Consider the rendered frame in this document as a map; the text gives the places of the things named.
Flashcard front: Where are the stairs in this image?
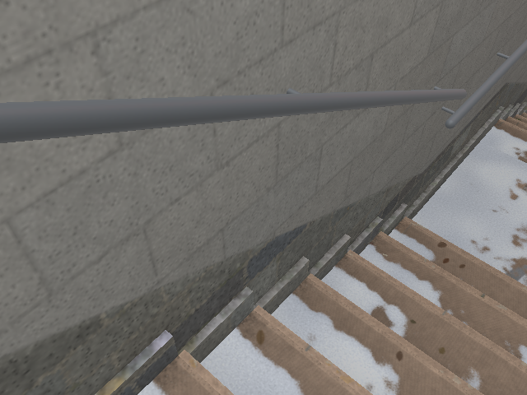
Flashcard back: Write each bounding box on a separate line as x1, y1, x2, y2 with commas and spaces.
506, 114, 527, 130
138, 219, 527, 395

